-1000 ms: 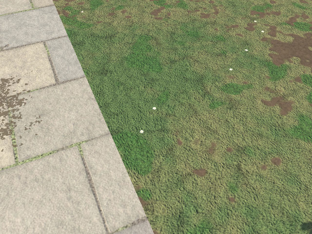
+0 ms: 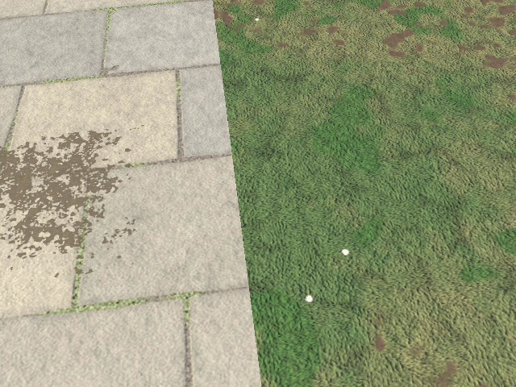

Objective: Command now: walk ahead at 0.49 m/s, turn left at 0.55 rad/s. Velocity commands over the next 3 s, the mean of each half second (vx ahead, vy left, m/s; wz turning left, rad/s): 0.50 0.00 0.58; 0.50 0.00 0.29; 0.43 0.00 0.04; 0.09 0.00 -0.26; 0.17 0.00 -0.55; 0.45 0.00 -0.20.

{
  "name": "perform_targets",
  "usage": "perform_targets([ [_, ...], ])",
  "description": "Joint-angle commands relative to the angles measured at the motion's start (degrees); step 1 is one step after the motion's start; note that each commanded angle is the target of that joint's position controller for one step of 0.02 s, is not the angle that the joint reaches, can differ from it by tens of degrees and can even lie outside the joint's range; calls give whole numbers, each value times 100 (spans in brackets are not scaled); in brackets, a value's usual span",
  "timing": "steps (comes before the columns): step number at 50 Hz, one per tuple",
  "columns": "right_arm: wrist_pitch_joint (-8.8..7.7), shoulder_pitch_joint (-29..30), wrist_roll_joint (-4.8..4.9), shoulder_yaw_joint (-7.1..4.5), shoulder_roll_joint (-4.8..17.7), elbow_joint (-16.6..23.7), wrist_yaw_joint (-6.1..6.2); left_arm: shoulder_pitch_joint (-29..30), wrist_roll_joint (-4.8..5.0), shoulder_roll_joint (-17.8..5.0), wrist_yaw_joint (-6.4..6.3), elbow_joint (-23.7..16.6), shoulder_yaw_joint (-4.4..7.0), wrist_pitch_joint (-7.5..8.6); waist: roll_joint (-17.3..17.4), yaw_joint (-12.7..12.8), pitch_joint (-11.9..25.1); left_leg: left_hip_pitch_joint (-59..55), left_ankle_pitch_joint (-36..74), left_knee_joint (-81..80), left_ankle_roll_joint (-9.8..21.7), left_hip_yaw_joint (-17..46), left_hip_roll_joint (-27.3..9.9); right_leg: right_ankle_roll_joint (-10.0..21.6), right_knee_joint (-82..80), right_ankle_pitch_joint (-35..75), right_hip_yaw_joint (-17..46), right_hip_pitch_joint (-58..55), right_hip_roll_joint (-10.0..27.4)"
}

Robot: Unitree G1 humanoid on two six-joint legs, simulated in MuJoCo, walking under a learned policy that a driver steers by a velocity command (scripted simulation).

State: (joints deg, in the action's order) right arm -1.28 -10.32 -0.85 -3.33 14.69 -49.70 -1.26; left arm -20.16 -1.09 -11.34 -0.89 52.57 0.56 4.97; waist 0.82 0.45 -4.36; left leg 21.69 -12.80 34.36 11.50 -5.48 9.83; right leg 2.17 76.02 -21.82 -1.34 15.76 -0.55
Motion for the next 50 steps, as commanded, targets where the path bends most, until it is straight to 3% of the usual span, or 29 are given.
perform_targets([
  [1,-102,-511,29,-163,583,137,93,200,-114,-896,44,-701,180,74,-685,63,43,-1349,603,-2317,921,3315,-2120,-98,-149,314,536,2083,507],
  [3,-234,-563,62,-128,602,96,90,106,-201,-706,83,-717,145,-160,-527,234,120,-814,1431,-2340,750,2697,-1780,-268,-735,319,444,1595,630],
  [6,-288,-864,87,-166,791,32,92,652,-189,-638,119,-980,135,-284,-154,107,126,-642,1729,-2379,498,2292,-1436,-439,-1513,987,233,1744,679],
  [11,-230,-1671,95,-169,784,-59,117,1845,-153,-740,162,-1405,154,-344,203,-434,171,-1626,1962,-2184,29,2529,-1388,-512,-2603,2058,231,2600,546],
  [17,-212,-2166,-6,-171,836,-64,199,2873,-100,-733,247,-1828,63,-252,379,-754,108,-2545,2822,-1694,129,2848,-1496,-411,-3668,1871,194,2766,163],
  [19,-212,-2064,-27,-190,906,-14,236,2854,-57,-787,247,-1909,55,-193,469,-658,132,-2537,3096,-1512,74,2983,-1584,-297,-4103,1783,250,2270,51],
  [20,-213,-1878,-22,-202,957,38,256,2618,-36,-851,229,-1872,72,-167,505,-495,168,-2351,3233,-1404,-22,3002,-1587,-224,-4364,1694,278,1722,-15],
  [22,-260,-1451,-1,-222,1089,149,203,1416,1,-1135,121,-1528,194,-102,408,84,666,-1805,4145,-430,-311,2876,-1317,-10,-4822,1430,201,-187,-283],
  [23,-325,-1316,63,-216,1069,190,130,537,-42,-1362,29,-1337,281,-24,149,530,1169,-1236,3702,692,-450,2627,-995,180,-5022,1521,506,-1527,113],
  [24,-383,-1459,122,-90,575,366,110,-429,-185,-1769,-90,-1286,384,-5,-595,744,2095,-480,1298,2265,-515,2084,-691,418,-5064,296,1944,-2866,1636],
  [25,-321,-2181,248,-45,350,480,127,-138,-225,-2065,-76,-1333,463,-89,-1915,199,2465,1069,-2082,3504,-664,1491,40,1099,-5780,-26,4531,-3558,2729],
  [26,-216,-1955,8,-87,810,287,184,253,-125,-1481,-35,-1382,420,-144,-862,73,1611,1519,-1472,3900,-631,1404,-603,1021,-5906,-727,4389,-2702,2471],
  [27,-183,-1504,-44,-108,815,313,122,596,-76,-1035,-10,-1422,315,-141,-319,52,917,1424,-884,3750,-669,1290,-777,896,-6044,-438,3394,-1886,2168],
  [28,-167,-1290,-62,-90,692,357,73,698,-97,-849,31,-1356,264,-119,-144,-7,591,1288,-628,3558,-711,1219,-909,813,-6199,336,2697,-1359,1881],
  [31,-38,-1222,-146,-38,442,396,-65,376,-32,-799,95,-1035,239,44,-627,-151,415,999,-521,3257,-764,1136,-1020,749,-6419,1782,1606,-760,1448],
  [34,-9,-850,-163,6,341,524,-126,109,19,-817,171,-814,250,184,-648,-175,341,1370,-176,2961,-779,1192,-1004,848,-6627,2406,1117,-821,1414],
  [37,-42,-109,-164,72,303,771,-171,-123,12,-805,194,-630,241,170,-580,-83,162,1724,416,2213,-861,1040,-1065,838,-6785,2690,653,-891,1285],
  [41,-110,854,-143,246,120,1033,-239,-431,57,-930,195,-411,253,130,-572,115,102,1115,1086,720,-908,374,-1182,720,-6784,3036,171,-794,1103],
  [44,-133,1236,-114,267,211,1145,-202,-782,34,-1080,168,-203,279,76,-596,226,31,904,787,176,-804,206,-1160,727,-6622,3283,250,-1234,1346],
  [46,-161,1229,-131,252,283,1149,-150,-877,19,-1141,138,-87,288,6,-625,181,39,666,370,-130,-654,129,-1048,706,-6297,3808,262,-1562,1470],
  [47,-189,986,-151,227,324,1062,-118,-878,23,-1165,123,-42,288,-26,-640,57,166,256,197,-337,-561,75,-906,661,-5894,4467,192,-1662,1451],
  [48,-242,361,-186,178,384,837,-75,-872,52,-1161,114,5,277,-63,-524,-237,492,-578,301,-744,-437,8,-732,575,-5097,5001,13,-1620,1307],
  [49,-304,-552,-261,77,614,510,-10,-878,74,-1064,107,-19,235,-70,-334,-572,1062,-1907,327,-799,-257,253,-897,455,-4031,4595,-173,-1049,1083],
  [50,-325,-1491,-384,-67,1135,378,81,-830,153,-708,131,-335,121,-44,485,-877,1879,-3552,-359,-963,166,2102,-2464,250,-2195,2491,-472,448,703],
])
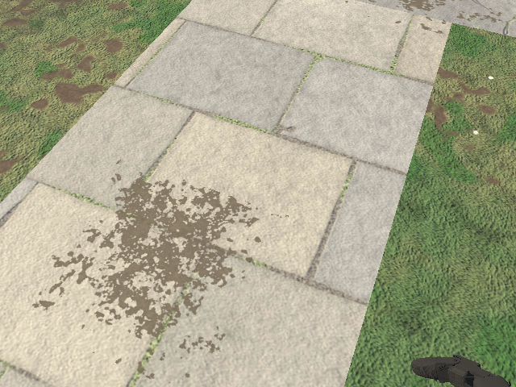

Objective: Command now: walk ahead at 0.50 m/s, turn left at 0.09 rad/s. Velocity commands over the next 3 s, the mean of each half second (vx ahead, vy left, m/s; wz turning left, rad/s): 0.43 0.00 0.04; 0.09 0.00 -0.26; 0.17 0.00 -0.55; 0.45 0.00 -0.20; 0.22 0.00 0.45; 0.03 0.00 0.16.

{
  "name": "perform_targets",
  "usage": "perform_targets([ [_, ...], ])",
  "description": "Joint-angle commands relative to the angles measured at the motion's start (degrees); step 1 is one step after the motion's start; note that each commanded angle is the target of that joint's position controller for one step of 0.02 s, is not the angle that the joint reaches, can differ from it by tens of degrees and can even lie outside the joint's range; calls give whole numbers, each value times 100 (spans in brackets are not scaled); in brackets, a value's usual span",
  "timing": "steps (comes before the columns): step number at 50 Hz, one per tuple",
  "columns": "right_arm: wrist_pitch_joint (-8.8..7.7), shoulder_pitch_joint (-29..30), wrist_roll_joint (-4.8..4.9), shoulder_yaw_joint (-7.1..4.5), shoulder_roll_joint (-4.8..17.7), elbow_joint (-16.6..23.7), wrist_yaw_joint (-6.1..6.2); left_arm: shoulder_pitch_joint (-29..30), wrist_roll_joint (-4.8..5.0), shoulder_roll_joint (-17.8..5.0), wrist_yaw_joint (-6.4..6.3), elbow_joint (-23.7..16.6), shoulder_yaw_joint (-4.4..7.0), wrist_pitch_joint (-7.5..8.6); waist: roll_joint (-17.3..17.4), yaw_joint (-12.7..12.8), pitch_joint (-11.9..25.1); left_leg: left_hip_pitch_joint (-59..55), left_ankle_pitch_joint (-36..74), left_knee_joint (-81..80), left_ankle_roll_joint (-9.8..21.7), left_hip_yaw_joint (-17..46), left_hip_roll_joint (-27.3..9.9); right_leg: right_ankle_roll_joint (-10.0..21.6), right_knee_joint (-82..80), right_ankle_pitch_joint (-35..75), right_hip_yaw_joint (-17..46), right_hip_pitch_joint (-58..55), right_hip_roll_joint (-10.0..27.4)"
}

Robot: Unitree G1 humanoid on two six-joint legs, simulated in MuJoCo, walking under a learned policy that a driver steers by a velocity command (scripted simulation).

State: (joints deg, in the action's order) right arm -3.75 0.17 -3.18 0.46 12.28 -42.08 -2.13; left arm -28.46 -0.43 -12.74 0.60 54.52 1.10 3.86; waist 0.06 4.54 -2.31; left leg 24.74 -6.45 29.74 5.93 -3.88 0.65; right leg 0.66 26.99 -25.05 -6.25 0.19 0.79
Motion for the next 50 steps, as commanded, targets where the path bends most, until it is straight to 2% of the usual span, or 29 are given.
perform_targets([
  [1,0,-2672,15,-547,1680,-438,201,-356,76,-403,-20,-595,63,46,1359,-1087,2010,-4412,-884,-1191,1290,4108,-2608,302,4176,-636,162,3470,-251],
  [2,33,-2383,224,-504,1363,-462,191,186,-52,-917,-59,-588,220,-9,554,-1041,1263,-3862,-892,-1261,1155,3613,-2259,361,4434,-272,712,3956,76],
  [3,9,-1950,246,-423,1067,-438,175,483,-31,-797,-17,-689,203,26,486,-821,602,-3112,-468,-1432,1003,2852,-1987,389,4235,215,753,3963,264],
  [4,-31,-1666,232,-370,831,-422,147,563,-19,-674,8,-657,183,25,374,-628,346,-2527,-86,-1654,804,2329,-1689,368,3900,517,750,3678,416],
  [6,-100,-1501,247,-314,602,-492,161,369,-134,-524,65,-508,167,-112,444,-332,167,-1840,340,-1963,589,1682,-1304,235,3574,740,699,3136,518],
  [9,-208,-1807,299,-349,698,-718,170,651,-178,-442,147,-573,190,-216,357,-254,55,-1730,837,-2232,665,1318,-1183,107,3370,1156,588,3276,535],
  [12,-204,-2158,295,-347,682,-924,176,1410,-165,-439,159,-794,193,-240,323,-386,-188,-1874,928,-2409,664,1096,-1097,-6,2838,1777,530,3814,625],
  [15,-195,-2437,284,-334,695,-1086,175,2045,-133,-372,158,-977,144,-220,297,-522,-271,-2047,1261,-2387,602,883,-1022,-34,2054,2279,430,3863,566],
  [17,-192,-2589,268,-307,687,-1209,195,2332,-123,-275,135,-1044,87,-193,264,-574,-352,-2113,2504,-2148,518,629,-985,8,1493,2465,271,3588,399],
  [19,-170,-2748,243,-276,672,-1342,221,2468,-108,-221,89,-1042,45,-159,315,-644,-291,-2257,3395,-1800,396,430,-942,99,1076,2550,123,3196,192],
  [21,-147,-2783,218,-257,682,-1451,262,2408,-107,-276,36,-998,46,-114,447,-616,-197,-2480,3893,-1443,318,456,-1007,238,832,2426,140,2866,45],
  [23,-132,-2607,213,-275,759,-1489,317,1837,-136,-442,-40,-770,104,-47,507,-366,21,-2661,4451,-767,200,539,-1025,413,501,2121,183,2219,-166],
  [24,-114,-2489,256,-284,793,-1508,332,1212,-167,-502,-79,-521,144,27,365,-79,264,-2682,4355,-27,90,475,-865,509,-61,2497,155,1564,-278],
  [25,-129,-2530,328,-268,758,-1488,343,633,-235,-721,-122,-313,201,129,118,98,643,-2165,3260,890,-51,359,-598,611,-274,4091,439,490,137],
  [26,-145,-3061,443,-163,343,-1408,372,55,-332,-1230,-137,-229,310,160,-802,8,1499,-881,79,2656,-221,102,-100,1165,458,7266,1750,-1234,1748],
  [27,-48,-3713,584,-195,279,-1667,379,81,-54,-1159,-84,-229,306,70,-1249,-162,2479,-296,-2994,3984,-334,439,558,2041,299,8521,3003,-1774,2577],
  [28,52,-3372,385,-291,618,-1703,390,525,121,-959,-52,-352,263,14,-518,-247,2045,-255,-2718,4114,-367,873,302,1989,-129,7456,2619,-927,2298],
  [29,100,-2852,257,-287,515,-1596,364,1136,108,-681,-75,-420,184,-23,-424,-363,1184,-33,-2466,4018,-399,787,136,1842,-521,6194,2256,-127,2036],
  [30,149,-2540,151,-277,411,-1545,338,1429,77,-409,-106,-411,91,-51,-284,-489,587,-115,-2210,3580,-436,733,-83,1619,-864,5468,1926,644,1722],
  [31,223,-2398,85,-284,363,-1484,316,1574,63,-355,-143,-383,65,-76,-384,-625,333,-341,-1993,3158,-487,654,-201,1437,-1070,5023,1668,1163,1442],
  [32,304,-2454,59,-268,259,-1525,315,1606,19,-432,-153,-358,89,-106,-474,-692,306,-625,-1833,3017,-520,493,-138,1355,-1109,4894,1512,1492,1243],
  [34,393,-2446,120,-265,181,-1505,351,1518,-31,-638,-132,-347,172,-131,-421,-723,489,-701,-1769,2776,-568,394,-41,1398,-1105,4617,1490,1584,1119],
  [36,448,-2216,151,-287,233,-1417,410,1450,-56,-799,-117,-354,252,-187,-444,-662,536,-527,-1758,2456,-599,392,-39,1448,-1198,3575,1670,1627,1098],
  [40,530,-1622,186,-330,363,-1176,476,1380,-98,-845,-111,-394,357,-379,-675,-475,404,-355,-1595,1960,-601,422,0,1377,-1526,995,2183,1906,984],
  [45,490,-1588,304,-325,340,-1047,559,1469,-107,-906,-104,-452,472,-564,-735,-413,356,-801,-1684,1048,-546,415,217,1224,-1499,638,2697,2050,942],
  [47,431,-2001,329,-329,313,-1106,603,1638,-44,-897,-113,-489,497,-635,-718,-618,334,-1487,-1329,-94,-403,381,310,955,-1349,593,2775,2313,789],
  [48,385,-2206,304,-367,448,-1110,628,1649,2,-809,-118,-528,483,-650,-559,-695,290,-1934,-1262,-924,-291,573,134,659,-1147,251,2669,2627,533],
  [49,355,-2247,209,-462,906,-1007,671,1429,61,-451,-130,-604,404,-651,477,-551,361,-2249,-2057,-1827,-52,1774,-1045,317,-93,-340,2098,3030,42],
  [50,354,-1523,201,-561,1357,-747,674,1602,105,-315,-171,-711,398,-636,1630,-471,-56,-1523,-2047,-2402,489,3126,-2240,130,1454,-529,775,3730,-988],
])
Over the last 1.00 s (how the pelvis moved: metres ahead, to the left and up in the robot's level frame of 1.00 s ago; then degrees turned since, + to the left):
0.51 0.06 0.01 26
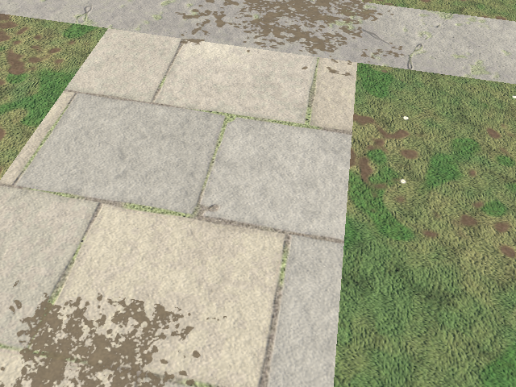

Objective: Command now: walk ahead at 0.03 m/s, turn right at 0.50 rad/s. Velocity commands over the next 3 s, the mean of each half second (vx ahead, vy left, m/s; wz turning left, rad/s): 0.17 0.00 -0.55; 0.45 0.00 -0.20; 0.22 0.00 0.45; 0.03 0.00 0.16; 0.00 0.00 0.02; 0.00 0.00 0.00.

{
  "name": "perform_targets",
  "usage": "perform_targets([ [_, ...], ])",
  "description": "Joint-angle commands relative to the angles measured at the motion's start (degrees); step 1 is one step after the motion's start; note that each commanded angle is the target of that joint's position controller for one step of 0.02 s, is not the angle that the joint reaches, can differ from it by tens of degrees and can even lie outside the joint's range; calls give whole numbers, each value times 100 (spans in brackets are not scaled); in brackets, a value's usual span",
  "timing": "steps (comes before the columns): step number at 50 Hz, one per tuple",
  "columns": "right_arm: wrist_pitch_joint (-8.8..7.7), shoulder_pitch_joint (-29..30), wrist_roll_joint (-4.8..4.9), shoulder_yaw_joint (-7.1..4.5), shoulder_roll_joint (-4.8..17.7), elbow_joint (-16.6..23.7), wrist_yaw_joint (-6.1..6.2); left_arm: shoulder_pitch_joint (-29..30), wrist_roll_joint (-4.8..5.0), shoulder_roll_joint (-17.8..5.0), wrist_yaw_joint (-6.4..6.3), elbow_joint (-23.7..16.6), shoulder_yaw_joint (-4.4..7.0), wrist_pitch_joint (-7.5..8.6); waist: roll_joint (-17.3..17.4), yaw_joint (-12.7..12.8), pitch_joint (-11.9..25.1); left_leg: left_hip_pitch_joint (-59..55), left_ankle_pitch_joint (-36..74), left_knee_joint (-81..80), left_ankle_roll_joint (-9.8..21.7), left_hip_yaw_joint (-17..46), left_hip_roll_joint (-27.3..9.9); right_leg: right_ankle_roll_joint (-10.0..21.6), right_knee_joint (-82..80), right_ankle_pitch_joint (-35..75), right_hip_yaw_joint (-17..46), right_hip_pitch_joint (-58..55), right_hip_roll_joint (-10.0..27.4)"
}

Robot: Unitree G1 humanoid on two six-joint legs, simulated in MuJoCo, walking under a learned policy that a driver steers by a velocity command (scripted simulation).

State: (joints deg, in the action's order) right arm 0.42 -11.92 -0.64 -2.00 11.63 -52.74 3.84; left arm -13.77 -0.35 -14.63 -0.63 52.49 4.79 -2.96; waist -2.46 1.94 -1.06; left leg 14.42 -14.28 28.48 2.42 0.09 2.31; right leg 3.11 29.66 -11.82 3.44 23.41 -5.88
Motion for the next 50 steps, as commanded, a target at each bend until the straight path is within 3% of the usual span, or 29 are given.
perform_targets([
  [1,-72,-75,-136,-244,1087,384,63,148,-146,-564,-40,-426,116,48,1004,-94,-280,95,-52,-1959,1057,2226,-2403,-131,2253,-1777,90,947,148],
  [2,-101,216,-108,-158,778,478,62,-82,-153,-557,8,-298,160,35,648,150,-132,192,797,-1696,979,1631,-2029,-139,2825,-1442,97,655,124],
  [3,-117,393,-79,-131,685,545,47,-306,-171,-514,29,-203,169,3,551,290,-75,97,1324,-1533,839,1078,-1729,-209,3254,-1155,29,632,159],
  [4,-134,444,-54,-130,707,628,49,-379,-194,-530,43,-171,187,-30,688,295,37,-151,1541,-1420,781,759,-1571,-287,3573,-1002,-52,751,195],
  [8,-125,-159,-62,-161,786,579,12,97,-137,-442,118,-370,140,-125,944,-138,65,-1069,2416,-1122,929,358,-1595,-618,3263,-1030,-269,1189,379],
  [11,-142,-620,-89,-268,1005,493,-55,578,-148,-459,253,-630,96,-170,1127,-506,111,-1547,-48,-1606,966,663,-1853,-602,2555,-1062,-351,1290,581],
  [13,-176,-632,-106,-325,1124,498,-111,839,-164,-463,370,-808,79,-165,1118,-582,-49,-1509,-940,-1855,953,727,-1977,-526,2128,-1135,-441,1196,665],
  [18,-312,-613,-165,-447,1315,487,-279,1107,-127,-365,529,-1080,14,-40,1010,-580,-174,-1133,-1320,-1955,858,305,-2108,-139,1181,-1362,-771,442,724],
  [21,-309,-398,-139,-498,1394,509,-373,810,-102,-369,539,-1066,1,56,1014,-349,-171,-611,-1195,-1744,712,-99,-2054,119,397,-1177,-1009,-531,595],
  [23,-245,-156,-69,-478,1296,545,-386,-171,-173,-425,481,-708,36,150,602,135,12,335,-1302,-663,444,-745,-1715,240,-451,-693,-1150,-2076,291],
  [24,-220,-146,-115,-367,952,602,-415,-1015,-214,-802,395,-403,173,237,-501,465,361,1175,-1293,1105,198,-1365,-1244,440,-1019,-1496,-138,-3145,811],
  [25,-232,358,-191,-207,445,1102,-479,-1484,-152,-1572,311,-537,309,311,-1871,698,305,3201,-2313,2968,-123,-1296,-418,1114,-1999,-3479,3143,-3753,2617],
  [26,-263,706,-345,-281,854,1207,-512,-1180,-73,-1495,222,-602,259,310,-834,656,-292,3766,-1948,3444,-120,-206,-437,1489,-2366,-3364,3694,-3077,2806],
  [27,-333,636,-196,-317,1025,1181,-596,-832,-49,-1240,166,-650,162,314,-533,352,-594,3688,-1188,3464,-101,6,-733,1407,-2240,-2808,2978,-2757,2516],
  [28,-416,364,-91,-319,1092,1037,-651,-546,-42,-1030,138,-711,96,357,-405,91,-645,3347,-559,3255,-131,10,-832,1211,-2230,-1808,2332,-2545,2128],
  [30,-394,54,-230,-321,1144,817,-653,-289,-19,-886,97,-799,41,475,-314,-146,-428,2835,18,3026,-256,-40,-824,1007,-2139,41,1543,-2486,1606],
  [33,-268,88,-239,-253,924,827,-659,-667,56,-832,119,-608,6,640,-144,-203,-134,2714,365,2980,-381,-229,-706,977,-1881,2262,966,-2600,1451],
  [37,-240,937,-169,-126,728,1119,-685,-1123,12,-725,87,-358,-54,686,-220,32,-361,2825,890,2092,-385,-428,-638,854,-1930,2881,653,-2571,1343],
  [40,-270,1482,-97,-28,623,1286,-722,-1309,-38,-718,53,-219,-99,723,-249,216,-513,2463,1277,1164,-152,-618,-519,717,-2088,3161,413,-2615,1418],
  [42,-275,1534,-64,-14,651,1337,-713,-1319,-76,-743,15,-108,-125,753,-244,149,-571,2100,1268,726,106,-659,-418,631,-2147,3606,250,-2773,1587],
  [44,-272,1097,-46,-50,755,1209,-649,-1137,-113,-826,-35,-69,-133,781,-284,-125,-339,1340,963,541,393,-739,-108,505,-1677,5141,-16,-2939,1650],
  [46,-293,-173,-20,-163,985,782,-554,-1011,-221,-962,-84,-40,-99,734,-306,-675,344,181,477,428,618,-708,280,386,-120,6301,-231,-3143,1634],
  [47,-327,-1024,-59,-222,1069,506,-502,-919,-205,-1015,-86,-51,-90,703,-130,-1087,722,-899,621,37,751,-588,226,320,1147,5762,-437,-2656,1487],
  [48,-323,-1821,-159,-347,1515,374,-420,-1035,-183,-791,-78,-198,-168,730,546,-1250,1302,-2120,-88,-18,1097,974,-987,243,3022,3674,-690,-1571,1149],
  [49,-300,-1612,-164,-433,1849,351,-446,-1592,-66,-288,54,-272,-234,761,1856,-607,1532,-3243,-317,-837,2094,4251,-2254,-27,4981,-1561,-492,741,-140],
  [50,-291,-1038,65,-407,1577,409,-519,-984,-195,-708,46,-365,-191,802,946,-588,1028,-2720,-814,-1351,1953,4424,-2046,127,5172,-1277,206,1286,238],
])
Over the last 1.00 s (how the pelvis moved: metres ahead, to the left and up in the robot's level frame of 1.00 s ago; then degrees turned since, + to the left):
0.29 0.01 0.01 -10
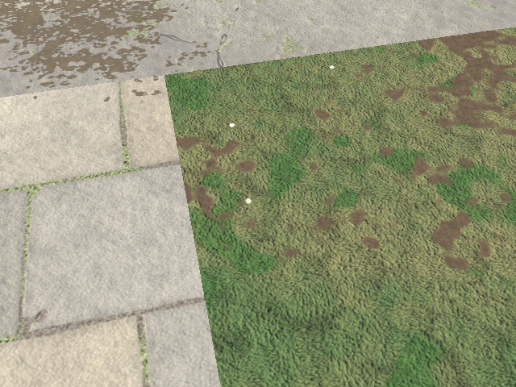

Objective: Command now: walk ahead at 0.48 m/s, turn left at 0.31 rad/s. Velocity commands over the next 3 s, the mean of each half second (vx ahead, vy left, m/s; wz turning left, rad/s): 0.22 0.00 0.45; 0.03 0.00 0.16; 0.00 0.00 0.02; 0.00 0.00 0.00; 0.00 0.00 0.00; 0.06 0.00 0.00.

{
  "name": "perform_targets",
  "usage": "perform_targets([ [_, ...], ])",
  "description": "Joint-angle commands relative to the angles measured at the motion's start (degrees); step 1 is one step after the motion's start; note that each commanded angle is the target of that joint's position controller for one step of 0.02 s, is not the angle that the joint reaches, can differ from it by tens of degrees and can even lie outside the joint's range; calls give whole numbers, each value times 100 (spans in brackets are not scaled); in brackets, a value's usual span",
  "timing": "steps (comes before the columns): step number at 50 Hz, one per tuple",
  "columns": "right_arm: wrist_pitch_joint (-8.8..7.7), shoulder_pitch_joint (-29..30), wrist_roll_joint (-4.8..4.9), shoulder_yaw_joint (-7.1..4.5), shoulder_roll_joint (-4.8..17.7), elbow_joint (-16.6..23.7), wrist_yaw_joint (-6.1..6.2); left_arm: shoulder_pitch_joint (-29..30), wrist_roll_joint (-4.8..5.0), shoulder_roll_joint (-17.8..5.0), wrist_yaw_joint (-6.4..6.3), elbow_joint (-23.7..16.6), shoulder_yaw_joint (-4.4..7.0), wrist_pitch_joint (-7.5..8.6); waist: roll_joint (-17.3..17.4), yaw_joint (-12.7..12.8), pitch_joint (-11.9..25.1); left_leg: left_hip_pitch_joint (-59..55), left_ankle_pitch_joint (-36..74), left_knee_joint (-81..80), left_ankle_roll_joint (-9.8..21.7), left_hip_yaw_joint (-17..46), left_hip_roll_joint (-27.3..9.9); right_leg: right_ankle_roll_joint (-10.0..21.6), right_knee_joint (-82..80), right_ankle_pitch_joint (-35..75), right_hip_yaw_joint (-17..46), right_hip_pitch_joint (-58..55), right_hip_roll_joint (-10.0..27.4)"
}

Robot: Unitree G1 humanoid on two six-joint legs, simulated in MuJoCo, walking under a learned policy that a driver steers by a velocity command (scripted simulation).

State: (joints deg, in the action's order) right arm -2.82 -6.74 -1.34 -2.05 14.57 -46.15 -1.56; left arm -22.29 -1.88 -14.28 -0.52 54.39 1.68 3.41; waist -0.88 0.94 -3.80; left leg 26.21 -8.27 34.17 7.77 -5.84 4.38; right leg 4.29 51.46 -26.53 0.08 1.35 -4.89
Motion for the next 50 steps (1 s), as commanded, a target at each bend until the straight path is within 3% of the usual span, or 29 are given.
perform_targets([
  [1,39,-1080,142,-349,1026,-124,14,318,13,-849,74,-698,138,234,433,-363,645,-3083,-1255,-2010,1288,4099,-2147,27,2710,773,528,3580,456],
  [2,24,-903,102,-294,802,-119,10,522,21,-817,72,-750,118,271,7,-239,283,-2435,-107,-2087,1165,3545,-1943,-17,2391,968,434,3388,614],
  [3,-11,-869,103,-266,737,-139,39,561,-6,-745,61,-775,110,218,-106,-90,108,-1960,1198,-2032,1074,3043,-1736,-114,2177,945,416,3137,719],
  [4,-49,-872,120,-228,651,-193,60,444,-45,-665,55,-795,85,112,-60,69,184,-1641,2283,-2000,995,2601,-1562,-248,1968,865,387,2805,771],
  [7,-139,-1017,125,-263,855,-250,56,406,-40,-444,30,-886,32,-104,103,200,390,-1271,4163,-1829,923,1860,-1278,-552,1288,866,177,2530,720],
  [13,83,-1420,143,-306,940,-214,140,1402,26,-470,-7,-1282,3,-263,481,-176,631,-1604,4060,-1438,320,1802,-878,-753,-68,1913,32,2817,590],
  [18,266,-1611,51,-373,1006,-117,243,1962,97,-604,-55,-1506,-11,-239,602,-428,545,-2297,3776,-970,325,2456,-1036,-701,-789,1586,231,3086,435],
  [20,314,-1450,11,-409,1057,-5,263,1828,131,-694,-88,-1499,-3,-179,669,-357,504,-2349,3682,-710,284,2771,-1057,-594,-1293,1289,355,2783,348],
  [22,323,-1031,39,-428,1090,141,265,1277,135,-779,-131,-1360,20,-100,723,-32,512,-2096,3125,-365,37,2911,-869,-428,-2355,1512,357,1890,274],
  [23,285,-848,120,-400,1008,227,256,867,63,-856,-177,-1263,45,-24,547,188,639,-1731,2794,137,-194,2804,-626,-292,-3068,2409,499,1010,518],
  [24,230,-1116,207,-277,608,399,249,538,-3,-1302,-255,-1309,128,17,-504,107,1287,-1222,999,1411,-464,2158,-234,100,-3033,4150,1719,-93,1984],
  [25,315,-1820,225,-315,585,349,297,736,98,-1548,-228,-1352,186,-124,-1563,-230,1580,-232,-3153,2403,-594,1260,833,1083,-2999,6175,3193,-508,3003],
  [26,397,-1960,-12,-352,902,105,337,701,190,-1146,-175,-1354,130,-197,-761,-279,1411,-55,-3135,3171,-625,1331,415,1292,-2960,5809,3212,-172,2972],
  [27,448,-1626,-39,-374,934,31,308,918,187,-756,-158,-1410,26,-210,-229,-253,989,-54,-2665,3340,-670,1406,296,1135,-3005,5216,2517,254,2558],
  [28,497,-1391,-6,-358,854,68,271,1183,136,-611,-152,-1443,-27,-240,-145,-302,777,-115,-2334,3199,-743,1406,189,884,-3172,4600,1954,583,2174],
  [30,595,-1248,32,-303,732,85,181,1305,61,-664,-162,-1406,-27,-229,-690,-302,646,-318,-1848,3019,-898,1305,159,670,-3333,4369,1294,878,1678],
  [33,653,-1145,83,-237,658,46,155,1168,66,-677,-122,-1258,-35,-182,-688,-276,794,-584,-1724,2374,-980,1231,174,693,-3343,4318,1027,840,1601],
  [39,707,-693,100,-68,549,-83,224,952,32,-909,-64,-994,33,-310,-927,-38,616,-1313,-1706,321,-823,748,-61,701,-3546,2159,1241,1051,1564],
  [42,573,-918,74,3,474,-315,283,894,82,-891,-73,-862,38,-396,-625,-234,477,-2156,-519,-1435,-601,725,-159,374,-3329,1818,1222,1499,1460],
  [43,495,-840,5,-1,644,-309,314,790,95,-799,-68,-845,18,-377,-337,-168,486,-2475,-324,-1674,-485,1265,-552,99,-3229,1638,1201,1802,1391],
  [44,424,-700,-54,-31,978,-243,343,705,151,-580,-36,-917,-32,-348,385,6,560,-2415,-330,-1876,-234,2234,-1357,-156,-2851,1260,774,1985,984],
  [45,372,-369,35,41,805,-316,292,810,177,-465,-41,-832,-57,-375,778,140,260,-1160,-253,-1955,-25,2349,-1653,-248,-2955,1196,325,1153,591],
  [46,311,-133,42,130,532,-298,265,848,133,-493,-45,-718,-56,-387,685,198,163,-874,-557,-1994,-166,2152,-1425,-272,-3038,1532,382,672,668],
  [48,257,-313,48,143,541,-473,291,765,122,-600,-22,-501,-17,-360,697,115,122,-919,-862,-2020,-422,1825,-1018,-238,-3096,1953,489,449,781],
  [50,230,-558,97,147,563,-676,328,657,105,-598,1,-326,-14,-333,606,91,100,-1155,-561,-1943,-450,1695,-923,-194,-3154,2126,563,537,883],
])
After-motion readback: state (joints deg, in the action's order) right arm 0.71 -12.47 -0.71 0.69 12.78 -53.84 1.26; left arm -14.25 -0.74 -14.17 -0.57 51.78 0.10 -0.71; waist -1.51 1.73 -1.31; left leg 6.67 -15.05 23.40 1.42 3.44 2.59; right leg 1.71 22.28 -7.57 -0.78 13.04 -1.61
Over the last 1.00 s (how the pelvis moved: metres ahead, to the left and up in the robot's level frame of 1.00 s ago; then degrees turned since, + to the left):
0.25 -0.15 -0.02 -22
